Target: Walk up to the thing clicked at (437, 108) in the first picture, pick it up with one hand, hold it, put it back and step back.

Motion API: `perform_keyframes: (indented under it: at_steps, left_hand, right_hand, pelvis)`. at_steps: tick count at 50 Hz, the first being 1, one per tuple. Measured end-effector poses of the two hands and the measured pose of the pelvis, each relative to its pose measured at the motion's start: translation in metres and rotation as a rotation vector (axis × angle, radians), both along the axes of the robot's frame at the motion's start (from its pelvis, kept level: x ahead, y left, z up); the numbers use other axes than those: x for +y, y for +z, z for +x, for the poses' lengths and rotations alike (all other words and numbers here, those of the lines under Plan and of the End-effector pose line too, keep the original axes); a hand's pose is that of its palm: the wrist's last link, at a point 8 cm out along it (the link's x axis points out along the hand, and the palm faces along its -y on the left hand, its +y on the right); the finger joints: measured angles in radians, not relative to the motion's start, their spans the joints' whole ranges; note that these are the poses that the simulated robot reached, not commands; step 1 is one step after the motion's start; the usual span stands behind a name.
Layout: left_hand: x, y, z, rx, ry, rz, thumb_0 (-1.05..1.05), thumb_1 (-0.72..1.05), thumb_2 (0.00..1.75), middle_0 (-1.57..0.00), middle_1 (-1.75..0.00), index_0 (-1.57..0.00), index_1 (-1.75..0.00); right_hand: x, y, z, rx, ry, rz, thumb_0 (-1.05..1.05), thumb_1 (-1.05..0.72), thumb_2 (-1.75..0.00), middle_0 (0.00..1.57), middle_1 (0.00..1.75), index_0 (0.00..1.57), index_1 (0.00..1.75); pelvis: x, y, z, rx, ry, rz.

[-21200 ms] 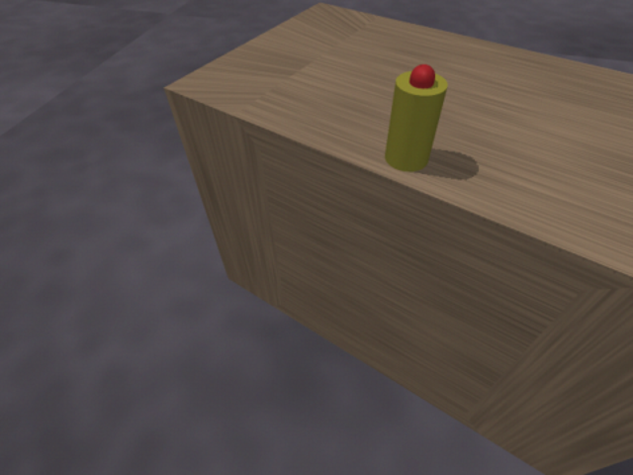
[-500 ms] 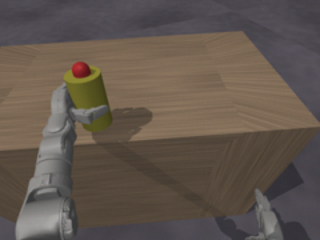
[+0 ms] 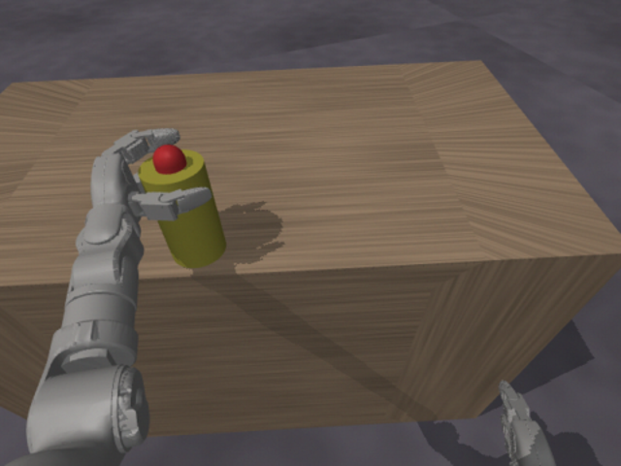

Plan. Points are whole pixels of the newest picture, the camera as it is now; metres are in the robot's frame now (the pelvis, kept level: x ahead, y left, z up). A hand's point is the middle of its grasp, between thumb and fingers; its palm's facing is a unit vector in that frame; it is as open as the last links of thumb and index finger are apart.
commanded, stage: withdraw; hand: left
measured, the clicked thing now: (184, 203) +0.44 +0.18 +0.13
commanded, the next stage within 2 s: rise in 0.20 s
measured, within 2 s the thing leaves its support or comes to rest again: rests again in 0.40 s
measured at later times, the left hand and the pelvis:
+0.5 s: hand (54, 137) +0.46 +0.31 +0.23, palm faces +0.33 -0.92 -0.21, open 15.5 cm; pelvis +0.01 +0.00 +0.00, yaw +0 degrees
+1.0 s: hand (35, 255) +0.30 +0.28 +0.20, palm faces +0.42 -0.82 -0.38, open 17.5 cm; pelvis +0.04 +0.00 +0.01, yaw +1 degrees
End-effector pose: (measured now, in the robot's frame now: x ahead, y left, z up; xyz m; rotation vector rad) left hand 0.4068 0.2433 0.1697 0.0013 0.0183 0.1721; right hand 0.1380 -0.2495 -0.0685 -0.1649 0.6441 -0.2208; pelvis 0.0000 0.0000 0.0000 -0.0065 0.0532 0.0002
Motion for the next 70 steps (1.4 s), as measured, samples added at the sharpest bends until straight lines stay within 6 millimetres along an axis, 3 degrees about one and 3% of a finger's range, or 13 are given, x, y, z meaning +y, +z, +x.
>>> perform_keyframes:
  at_steps: [4,9,13,17,19,29,36,40,46,54,63,70]
  left_hand:
    - [0.01,0.009,0.001,-0.029,0.032,0.004,0.0,-0.28,0.54,-0.61,-0.62,-0.64,-0.63]
    - [0.035,0.041,0.004,-0.105,0.059,0.008,0.0,-0.25,0.47,-0.53,-0.53,-0.55,-0.54]
    - [0.061,0.065,0.005,-0.11,0.06,0.02,0.0,-0.22,0.44,-0.49,-0.49,-0.5,-0.49]
    - [0.082,0.073,0.006,-0.062,0.048,0.018,0.0,-0.19,0.42,-0.46,-0.45,-0.47,-0.45]
    - [0.089,0.077,0.007,-0.033,0.067,0.096,0.0,-0.2,0.39,-0.43,-0.42,-0.44,-0.42]
    - [0.132,0.057,0.011,0.064,0.249,0.236,0.0,-0.48,0.13,-0.17,-0.16,-0.17,-0.16]
    - [0.152,0.053,-0.016,-0.032,0.341,0.286,-0.01,-0.56,0.06,-0.1,-0.08,-0.09,-0.09]
    - [0.141,0.057,-0.046,-0.128,0.329,0.37,-0.01,-0.57,0.04,-0.09,-0.06,-0.08,-0.07]
    - [0.101,0.045,-0.109,-0.204,0.245,0.456,-0.01,-0.55,0.02,-0.08,-0.04,-0.07,-0.05]
    - [0.059,0.048,-0.188,-0.274,0.224,0.514,-0.01,-0.53,0.01,-0.07,-0.03,-0.06,-0.04]
    - [0.016,0.059,-0.236,-0.326,0.145,0.591,-0.01,-0.52,0.02,-0.06,-0.04,-0.06,-0.04]
    - [0.015,0.062,-0.258,-0.37,0.171,0.619,-0.01,-0.53,0.02,-0.07,-0.04,-0.06,-0.05]
  right_hand:
    - [-0.009,0.003,0.001,-0.005,-0.029,-0.018,-0.01,0.54,-0.04,0.05,0.05,0.06,0.06]
    - [-0.015,0.01,0.008,-0.023,-0.056,-0.035,-0.01,0.54,-0.04,0.05,0.05,0.05,0.05]
    - [-0.01,0.01,0.014,-0.021,-0.05,-0.025,-0.01,0.54,-0.04,0.05,0.05,0.05,0.05]
    - [-0.002,0.008,0.018,-0.017,-0.029,-0.011,-0.01,0.55,-0.04,0.05,0.05,0.05,0.05]
    - [0.001,0.009,0.02,-0.024,-0.011,-0.01,-0.01,0.55,-0.04,0.05,0.05,0.05,0.06]
    - [-0.004,0.007,0.005,0.039,0.0,-0.025,-0.01,0.54,-0.05,0.05,0.05,0.06,0.06]
    - [-0.004,0.007,0.009,0.069,0.003,-0.027,-0.01,0.53,-0.06,0.05,0.05,0.06,0.06]
    - [-0.001,0.006,0.029,0.034,0.011,-0.003,-0.01,0.52,-0.06,0.05,0.05,0.06,0.06]
    - [0.003,0.006,0.059,-0.007,0.031,0.036,-0.01,0.52,-0.06,0.05,0.05,0.06,0.06]
    - [-0.006,-0.003,0.06,0.053,0.036,0.027,-0.01,0.53,-0.05,0.06,0.05,0.06,0.06]
    - [-0.014,-0.005,0.056,0.022,0.025,0.041,-0.01,0.53,-0.05,0.06,0.05,0.06,0.06]
    - [-0.021,0.003,0.047,-0.014,0.033,0.03,-0.01,0.53,-0.05,0.06,0.05,0.06,0.06]
  pelvis:
    - [-0.001,0.0,0.0,-0.001,-0.001,-0.002]
    - [-0.004,0.001,0.004,-0.003,0.001,-0.004]
    - [-0.004,0.002,0.007,0.004,0.003,-0.008]
    - [-0.003,0.003,0.008,0.018,0.005,-0.01]
    - [-0.001,0.003,0.008,0.021,0.004,-0.009]
    - [0.005,0.004,0.013,0.046,-0.008,-0.008]
    - [0.008,0.006,0.028,0.044,-0.02,-0.014]
    - [0.01,0.006,0.037,0.027,-0.017,-0.016]
    - [0.009,0.006,0.043,-0.007,-0.003,-0.013]
    - [-0.002,0.005,0.041,-0.05,0.023,-0.005]
    - [-0.013,0.004,0.029,-0.087,0.035,0.005]
    - [-0.021,0.005,0.018,-0.109,0.045,0.015]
